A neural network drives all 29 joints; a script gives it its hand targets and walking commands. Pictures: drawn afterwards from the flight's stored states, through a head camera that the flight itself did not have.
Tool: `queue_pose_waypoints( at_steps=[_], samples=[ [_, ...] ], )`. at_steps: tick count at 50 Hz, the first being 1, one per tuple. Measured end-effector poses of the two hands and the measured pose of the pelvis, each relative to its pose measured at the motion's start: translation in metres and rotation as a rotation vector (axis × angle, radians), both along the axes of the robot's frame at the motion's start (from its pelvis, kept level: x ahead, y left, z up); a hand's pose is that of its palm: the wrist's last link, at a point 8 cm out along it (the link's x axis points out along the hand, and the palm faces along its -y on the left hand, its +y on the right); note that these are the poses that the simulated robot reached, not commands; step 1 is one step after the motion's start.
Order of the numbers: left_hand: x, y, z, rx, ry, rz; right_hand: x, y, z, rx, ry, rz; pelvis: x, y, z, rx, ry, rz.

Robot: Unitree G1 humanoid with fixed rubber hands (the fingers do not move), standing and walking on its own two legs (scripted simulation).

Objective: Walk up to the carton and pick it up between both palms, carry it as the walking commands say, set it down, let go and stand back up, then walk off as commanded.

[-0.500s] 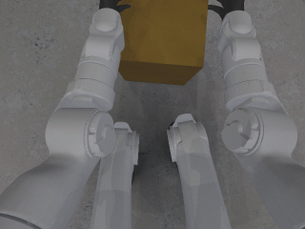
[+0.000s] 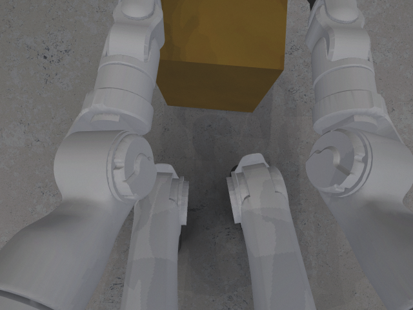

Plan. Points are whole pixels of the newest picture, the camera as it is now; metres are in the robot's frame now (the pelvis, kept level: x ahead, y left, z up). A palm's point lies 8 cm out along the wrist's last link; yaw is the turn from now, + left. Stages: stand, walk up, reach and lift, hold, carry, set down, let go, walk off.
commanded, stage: set down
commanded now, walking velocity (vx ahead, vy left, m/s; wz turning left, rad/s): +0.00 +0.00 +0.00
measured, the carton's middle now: (215, 40) +0.57 -0.05 -0.26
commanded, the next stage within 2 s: none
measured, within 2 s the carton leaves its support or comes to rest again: neither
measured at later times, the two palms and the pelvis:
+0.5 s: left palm out of the picture +0.59 +0.05 -0.07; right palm out of the picture +0.56 -0.21 -0.08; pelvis +0.00 +0.00 -0.01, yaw +0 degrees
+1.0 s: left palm out of the picture +0.63 +0.05 -0.07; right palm (305, 38) +0.53 -0.21 -0.19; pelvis +0.00 +0.00 -0.03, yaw +0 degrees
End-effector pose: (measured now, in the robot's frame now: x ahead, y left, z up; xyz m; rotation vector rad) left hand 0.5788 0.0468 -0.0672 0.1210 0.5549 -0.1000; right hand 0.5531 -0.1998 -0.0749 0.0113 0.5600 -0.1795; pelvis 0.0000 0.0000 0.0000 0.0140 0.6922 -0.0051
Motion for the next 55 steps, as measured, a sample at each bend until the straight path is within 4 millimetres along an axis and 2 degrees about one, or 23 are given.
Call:
queue_pose_waypoints(
  at_steps=[25,32,34,39,42,46,55],
  samples=[
    [0.012,0.0,0.0,0.031,-0.042,-0.046,0.006,-0.007,-0.005,0.021,-0.036,0.03,0.0,-0.004,-0.012,0.0,-0.023,-0.001],
    [0.016,0.0,-0.001,0.034,-0.059,-0.056,0.005,-0.014,-0.009,0.018,-0.035,0.028,0.0,-0.005,-0.015,-0.002,-0.033,-0.002],
    [0.018,0.0,-0.002,0.033,-0.065,-0.057,0.0,-0.02,-0.018,0.009,0.004,0.02,0.0,-0.005,-0.016,-0.003,-0.035,-0.003],
    [0.028,-0.001,-0.002,0.014,-0.089,-0.051,-0.034,-0.016,-0.079,0.03,0.185,0.035,0.0,-0.005,-0.018,-0.005,-0.034,-0.003],
    [0.036,-0.002,-0.003,-0.005,-0.107,-0.046,-0.041,-0.013,-0.103,0.022,0.193,0.025,-0.002,-0.004,-0.021,-0.004,-0.056,0.006],
    [0.044,-0.001,-0.005,-0.033,-0.124,-0.05,-0.034,-0.013,-0.111,-0.009,0.172,0.024,-0.002,-0.004,-0.024,-0.008,-0.083,0.012],
    [0.051,0.0,-0.008,-0.058,-0.18,-0.069,-0.02,-0.019,-0.108,-0.041,0.161,0.031,0.001,-0.001,-0.027,-0.014,-0.095,0.005]
  ],
)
